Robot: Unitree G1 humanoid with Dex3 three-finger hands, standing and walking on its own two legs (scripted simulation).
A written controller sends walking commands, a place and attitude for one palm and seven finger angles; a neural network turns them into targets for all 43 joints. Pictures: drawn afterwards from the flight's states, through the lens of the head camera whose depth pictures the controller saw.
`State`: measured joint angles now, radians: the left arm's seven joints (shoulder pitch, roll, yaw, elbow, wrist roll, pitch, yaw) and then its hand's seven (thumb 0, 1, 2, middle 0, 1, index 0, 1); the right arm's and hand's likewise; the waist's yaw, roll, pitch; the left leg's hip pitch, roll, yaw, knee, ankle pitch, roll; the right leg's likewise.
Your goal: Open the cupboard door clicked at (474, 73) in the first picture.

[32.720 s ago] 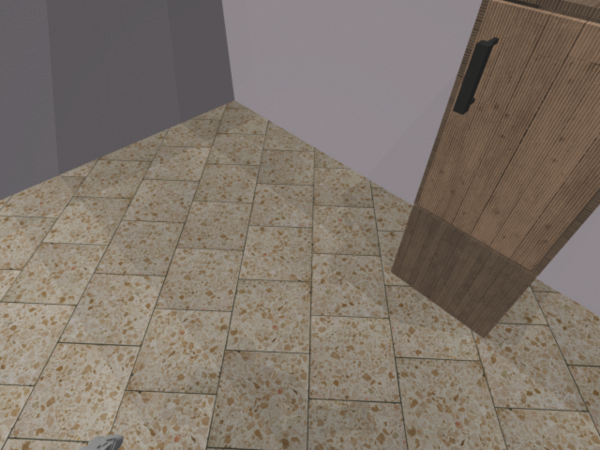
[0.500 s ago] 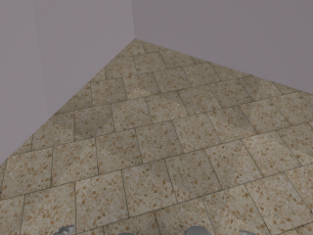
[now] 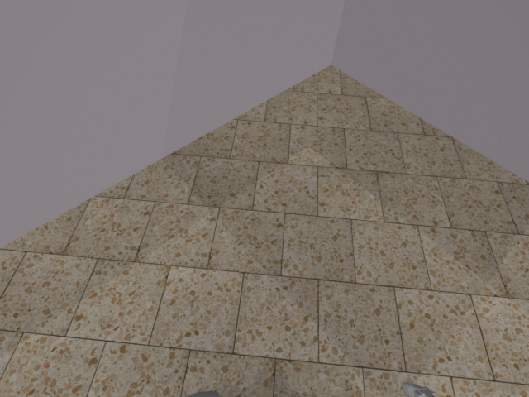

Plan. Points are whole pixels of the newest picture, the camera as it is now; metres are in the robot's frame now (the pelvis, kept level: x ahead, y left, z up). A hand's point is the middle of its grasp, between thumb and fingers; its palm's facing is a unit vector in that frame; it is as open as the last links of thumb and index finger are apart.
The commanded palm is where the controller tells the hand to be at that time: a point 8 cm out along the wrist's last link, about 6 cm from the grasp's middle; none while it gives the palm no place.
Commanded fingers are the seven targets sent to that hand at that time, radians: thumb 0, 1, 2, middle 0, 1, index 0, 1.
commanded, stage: turn to face it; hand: left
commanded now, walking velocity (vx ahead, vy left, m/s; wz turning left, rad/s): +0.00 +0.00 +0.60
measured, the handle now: out of the picture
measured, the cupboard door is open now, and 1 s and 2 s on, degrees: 42 42 42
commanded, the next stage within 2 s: none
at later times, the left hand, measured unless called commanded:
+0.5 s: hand out of the picture +0.07 +0.17 -0.13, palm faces +0.25 -0.92 -0.31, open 7.4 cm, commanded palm none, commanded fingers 0.00 0.90 0.90 -0.20 -0.30 -0.20 -0.30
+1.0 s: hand out of the picture -0.06 +0.19 -0.17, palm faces +0.58 -0.78 -0.25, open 7.4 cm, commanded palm none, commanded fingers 0.00 0.90 0.90 -0.20 -0.30 -0.20 -0.30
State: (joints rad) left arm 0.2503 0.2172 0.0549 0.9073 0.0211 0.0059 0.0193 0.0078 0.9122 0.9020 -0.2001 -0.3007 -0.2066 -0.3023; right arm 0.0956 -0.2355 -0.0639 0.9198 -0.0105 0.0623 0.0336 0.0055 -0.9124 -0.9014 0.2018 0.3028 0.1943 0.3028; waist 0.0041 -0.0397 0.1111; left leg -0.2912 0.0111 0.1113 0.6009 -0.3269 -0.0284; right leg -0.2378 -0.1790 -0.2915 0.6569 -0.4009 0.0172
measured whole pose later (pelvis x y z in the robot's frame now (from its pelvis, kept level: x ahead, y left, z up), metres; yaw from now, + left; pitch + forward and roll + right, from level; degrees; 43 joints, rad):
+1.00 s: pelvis +0.02 -0.02 +0.00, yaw +34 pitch +0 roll +0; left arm 0.21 0.26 0.08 0.94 0.02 0.07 0.02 0.01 0.91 0.90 -0.19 -0.30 -0.20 -0.30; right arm 0.10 -0.22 -0.05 0.90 -0.02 0.03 0.01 0.00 -0.91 -0.90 0.20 0.30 0.20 0.30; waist 0.01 -0.04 0.10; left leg -0.29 -0.02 0.05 0.58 -0.30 0.05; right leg -0.47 -0.12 -0.05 1.14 -0.48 0.09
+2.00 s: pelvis +0.07 +0.01 +0.01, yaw +68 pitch +1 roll -1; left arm 0.16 0.25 0.07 0.89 0.02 0.05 0.01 0.01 0.91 0.90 -0.19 -0.30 -0.20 -0.30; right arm 0.16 -0.22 -0.04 0.92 -0.02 0.03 0.00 0.00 -0.91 -0.90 0.21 0.30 0.20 0.30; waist 0.00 -0.02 0.08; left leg -0.26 -0.04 -0.02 0.49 -0.24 0.06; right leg -0.52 -0.11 0.00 1.10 -0.38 0.11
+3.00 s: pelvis +0.04 +0.07 +0.02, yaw +89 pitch +0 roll -1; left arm 0.23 0.19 0.06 1.03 0.03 0.01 -0.01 0.01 0.91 0.90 -0.19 -0.30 -0.20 -0.30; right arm 0.33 -0.16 -0.02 1.05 -0.01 -0.03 -0.02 0.00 -0.92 -0.90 0.21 0.30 0.20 0.30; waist 0.01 -0.02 0.04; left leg -0.04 -0.09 0.08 0.30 -0.26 0.12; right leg -0.58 -0.13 -0.05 1.16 -0.26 0.04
